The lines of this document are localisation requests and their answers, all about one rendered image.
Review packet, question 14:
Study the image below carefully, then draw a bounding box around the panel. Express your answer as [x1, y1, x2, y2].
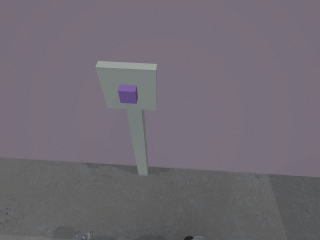
[95, 61, 157, 176]

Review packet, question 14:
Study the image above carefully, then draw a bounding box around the button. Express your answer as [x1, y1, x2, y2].
[118, 84, 138, 104]

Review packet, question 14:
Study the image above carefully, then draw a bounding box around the left robot hand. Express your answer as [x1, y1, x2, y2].
[71, 230, 94, 240]

